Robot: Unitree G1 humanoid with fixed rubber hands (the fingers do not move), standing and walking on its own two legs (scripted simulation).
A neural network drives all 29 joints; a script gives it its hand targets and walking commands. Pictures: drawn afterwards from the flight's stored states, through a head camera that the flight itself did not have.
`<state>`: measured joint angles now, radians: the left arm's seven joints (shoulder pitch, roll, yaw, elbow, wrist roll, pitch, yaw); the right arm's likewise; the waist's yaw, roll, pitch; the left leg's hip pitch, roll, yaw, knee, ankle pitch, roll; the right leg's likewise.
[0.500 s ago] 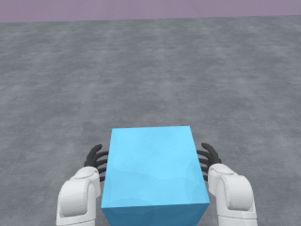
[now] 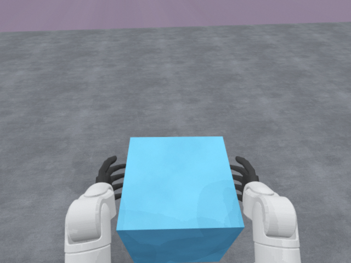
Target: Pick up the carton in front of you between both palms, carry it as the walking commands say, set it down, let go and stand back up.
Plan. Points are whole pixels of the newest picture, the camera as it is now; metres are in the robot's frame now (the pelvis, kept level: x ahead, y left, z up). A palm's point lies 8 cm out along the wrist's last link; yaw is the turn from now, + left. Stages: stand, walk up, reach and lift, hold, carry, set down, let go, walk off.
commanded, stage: carry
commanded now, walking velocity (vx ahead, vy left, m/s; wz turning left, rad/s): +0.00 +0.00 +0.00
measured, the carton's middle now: (177, 202) +0.29 +0.00 +0.01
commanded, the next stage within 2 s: none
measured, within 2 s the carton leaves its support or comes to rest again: neither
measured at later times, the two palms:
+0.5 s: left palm (111, 217) +0.23 +0.14 +0.05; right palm (255, 213) +0.23 -0.16 +0.05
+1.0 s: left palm (117, 218) +0.24 +0.13 +0.04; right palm (258, 215) +0.23 -0.17 +0.04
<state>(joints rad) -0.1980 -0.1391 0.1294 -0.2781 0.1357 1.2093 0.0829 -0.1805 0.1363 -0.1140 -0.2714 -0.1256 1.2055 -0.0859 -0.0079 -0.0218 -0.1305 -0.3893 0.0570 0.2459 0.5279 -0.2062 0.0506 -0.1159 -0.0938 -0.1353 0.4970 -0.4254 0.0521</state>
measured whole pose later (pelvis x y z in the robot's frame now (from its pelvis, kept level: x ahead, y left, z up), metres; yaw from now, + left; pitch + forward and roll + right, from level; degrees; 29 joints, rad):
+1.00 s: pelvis -0.06 -0.02 +0.00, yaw +0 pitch +1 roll +0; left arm -0.25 -0.15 0.20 0.20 0.26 0.72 0.02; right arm -0.24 0.15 -0.18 0.21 -0.25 0.73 -0.03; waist 0.00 -0.01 -0.09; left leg -0.42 0.11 0.22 0.52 -0.11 0.03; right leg -0.18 -0.05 -0.16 0.57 -0.41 -0.01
